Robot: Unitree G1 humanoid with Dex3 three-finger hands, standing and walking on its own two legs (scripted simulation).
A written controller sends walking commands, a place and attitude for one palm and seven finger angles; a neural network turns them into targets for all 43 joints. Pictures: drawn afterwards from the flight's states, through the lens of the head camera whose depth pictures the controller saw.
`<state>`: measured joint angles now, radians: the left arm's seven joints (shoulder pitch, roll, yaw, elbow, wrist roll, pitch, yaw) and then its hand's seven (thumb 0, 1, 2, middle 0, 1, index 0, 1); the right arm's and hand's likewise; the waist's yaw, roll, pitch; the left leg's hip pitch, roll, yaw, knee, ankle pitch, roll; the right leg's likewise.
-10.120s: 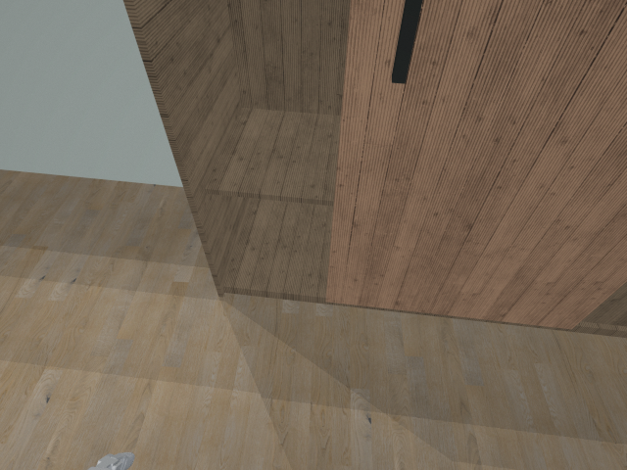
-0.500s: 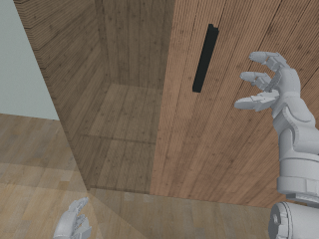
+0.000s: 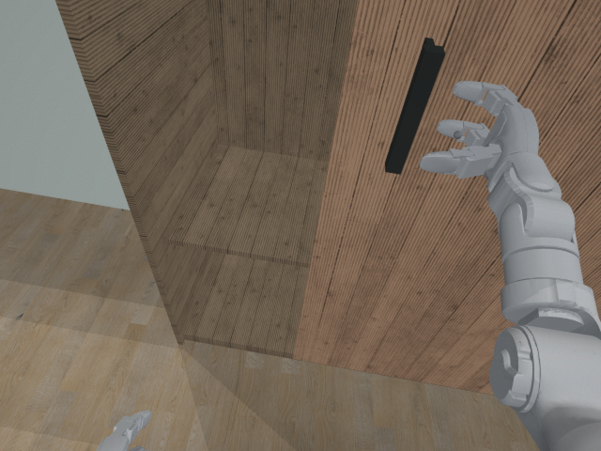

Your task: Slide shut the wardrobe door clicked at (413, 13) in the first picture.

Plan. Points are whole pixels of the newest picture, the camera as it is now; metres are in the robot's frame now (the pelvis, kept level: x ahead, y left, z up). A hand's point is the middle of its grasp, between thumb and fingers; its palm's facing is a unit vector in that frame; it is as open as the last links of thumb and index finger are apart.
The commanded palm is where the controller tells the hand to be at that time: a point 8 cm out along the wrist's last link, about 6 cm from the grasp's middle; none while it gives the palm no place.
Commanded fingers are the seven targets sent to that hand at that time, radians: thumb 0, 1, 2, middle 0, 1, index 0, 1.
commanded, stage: move the hooked fingers beside the handle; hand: right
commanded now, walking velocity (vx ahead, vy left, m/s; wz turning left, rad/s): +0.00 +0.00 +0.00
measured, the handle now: (409, 109) +0.52 -0.08 +0.23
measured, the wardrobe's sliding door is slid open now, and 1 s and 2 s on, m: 0.38 0.38 0.38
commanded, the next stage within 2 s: none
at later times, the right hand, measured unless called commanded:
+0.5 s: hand (467, 128) +0.44 -0.14 +0.25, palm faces +0.07 +1.00 +0.02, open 14.0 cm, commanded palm +0.42 -0.20 +0.23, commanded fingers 0.00 0.50 -0.30 0.30 1.20 0.30 1.20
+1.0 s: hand (458, 132) +0.45 -0.13 +0.24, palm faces +0.06 +1.00 +0.02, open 14.0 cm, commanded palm +0.42 -0.20 +0.23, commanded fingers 0.00 0.50 -0.30 0.30 1.20 0.30 1.20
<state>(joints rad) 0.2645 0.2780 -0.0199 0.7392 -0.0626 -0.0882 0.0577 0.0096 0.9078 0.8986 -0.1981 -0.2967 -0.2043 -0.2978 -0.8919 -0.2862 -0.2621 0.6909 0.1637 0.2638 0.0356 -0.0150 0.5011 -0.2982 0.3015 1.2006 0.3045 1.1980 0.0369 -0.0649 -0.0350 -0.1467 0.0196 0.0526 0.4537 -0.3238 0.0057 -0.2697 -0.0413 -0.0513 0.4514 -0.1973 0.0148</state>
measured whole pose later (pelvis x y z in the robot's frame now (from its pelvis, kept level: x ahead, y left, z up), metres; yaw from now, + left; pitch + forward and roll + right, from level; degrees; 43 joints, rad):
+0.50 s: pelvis +0.00 +0.00 +0.00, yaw +0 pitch +1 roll +0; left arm 0.23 0.26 -0.03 0.72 -0.06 -0.11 0.05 0.01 0.91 0.90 -0.20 -0.30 -0.20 -0.30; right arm -0.88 -0.26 -0.26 0.64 0.15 0.20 0.01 -0.02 0.50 -0.30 0.30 1.20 0.30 1.20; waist 0.03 -0.06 -0.03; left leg -0.15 0.02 0.05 0.46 -0.32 0.00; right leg -0.27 -0.04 -0.05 0.46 -0.19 0.01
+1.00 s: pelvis +0.00 -0.01 +0.00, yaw +1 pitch +1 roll +0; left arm 0.28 0.27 -0.02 0.73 -0.06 -0.09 0.05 0.01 0.91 0.90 -0.20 -0.30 -0.20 -0.30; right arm -0.89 -0.28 -0.28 0.70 0.15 0.24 0.02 -0.02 0.50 -0.30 0.30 1.20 0.31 1.20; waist 0.04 -0.07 -0.05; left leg -0.16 0.02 0.04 0.45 -0.32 0.00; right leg -0.28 -0.04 -0.07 0.46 -0.20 0.01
